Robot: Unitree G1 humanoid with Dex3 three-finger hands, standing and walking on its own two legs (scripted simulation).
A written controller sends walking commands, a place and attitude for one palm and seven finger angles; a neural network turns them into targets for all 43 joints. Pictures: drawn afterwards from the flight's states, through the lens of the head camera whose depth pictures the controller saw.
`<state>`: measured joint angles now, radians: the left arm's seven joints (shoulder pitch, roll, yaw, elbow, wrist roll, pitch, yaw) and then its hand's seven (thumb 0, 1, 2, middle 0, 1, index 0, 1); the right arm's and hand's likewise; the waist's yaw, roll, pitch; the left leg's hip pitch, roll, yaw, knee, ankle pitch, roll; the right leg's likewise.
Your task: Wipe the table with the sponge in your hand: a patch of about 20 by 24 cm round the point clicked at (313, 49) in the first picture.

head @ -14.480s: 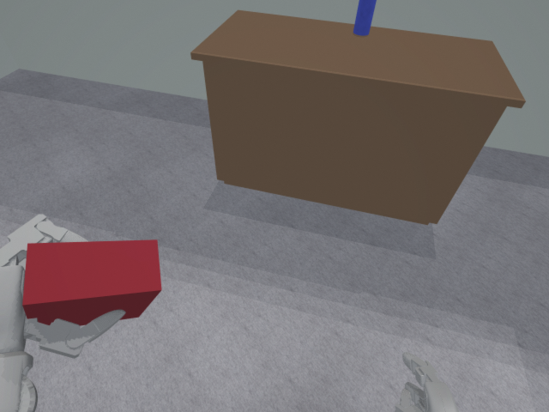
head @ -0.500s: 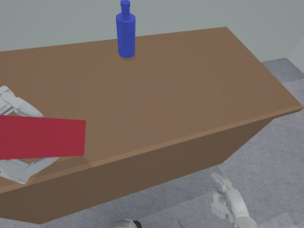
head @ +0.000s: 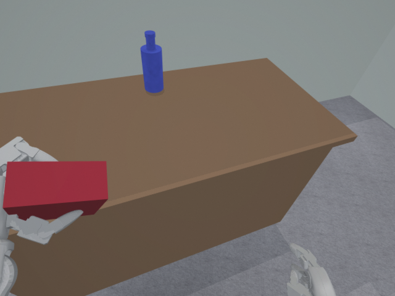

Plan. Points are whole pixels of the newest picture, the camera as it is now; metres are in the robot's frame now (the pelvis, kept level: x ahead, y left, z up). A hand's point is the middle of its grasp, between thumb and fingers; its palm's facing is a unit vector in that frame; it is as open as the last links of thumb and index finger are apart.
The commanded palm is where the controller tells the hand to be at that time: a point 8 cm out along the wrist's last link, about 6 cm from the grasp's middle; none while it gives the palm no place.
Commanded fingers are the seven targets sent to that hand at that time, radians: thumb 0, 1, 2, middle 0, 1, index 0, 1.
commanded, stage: come to a stop and stand still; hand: left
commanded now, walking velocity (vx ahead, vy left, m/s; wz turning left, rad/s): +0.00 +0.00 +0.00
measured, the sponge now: (72, 192) +0.23 +0.22 +0.15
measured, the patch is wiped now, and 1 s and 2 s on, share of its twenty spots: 0.00 0.00 0.00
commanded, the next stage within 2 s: look again from close up in 1.56 s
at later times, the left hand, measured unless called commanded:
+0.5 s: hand (28, 214) +0.18 +0.25 +0.17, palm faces +0.35 -0.88 -0.33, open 10.0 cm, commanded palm +0.13 +0.29 +0.18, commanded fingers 0.00 0.10 1.30 -1.20 -1.60 -1.20 -1.60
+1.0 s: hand out of the picture +0.09 +0.29 +0.17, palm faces +0.33 -0.83 -0.44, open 10.0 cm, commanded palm +0.04 +0.33 +0.18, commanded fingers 0.00 0.10 1.30 -1.20 -1.60 -1.20 -1.60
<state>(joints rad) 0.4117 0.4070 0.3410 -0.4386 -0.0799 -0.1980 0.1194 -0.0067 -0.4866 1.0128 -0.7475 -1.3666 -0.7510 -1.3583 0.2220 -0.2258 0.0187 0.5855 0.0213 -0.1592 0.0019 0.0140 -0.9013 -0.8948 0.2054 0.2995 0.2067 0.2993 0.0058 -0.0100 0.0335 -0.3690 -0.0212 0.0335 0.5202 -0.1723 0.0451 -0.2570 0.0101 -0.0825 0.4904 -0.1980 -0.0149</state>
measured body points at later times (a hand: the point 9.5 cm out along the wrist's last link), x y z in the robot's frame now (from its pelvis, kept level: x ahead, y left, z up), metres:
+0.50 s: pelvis -0.04 +0.02 -0.01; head -0.06 +0.04 +0.44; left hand +0.16 +0.30 +0.18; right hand +0.13 -0.21 -0.07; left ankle +0.11 +0.07 -0.73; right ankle +0.04 -0.11 -0.72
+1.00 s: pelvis -0.12 +0.05 -0.01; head -0.11 +0.06 +0.44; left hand +0.07 +0.33 +0.19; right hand +0.06 -0.16 -0.08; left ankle -0.05 +0.17 -0.73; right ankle -0.01 -0.05 -0.73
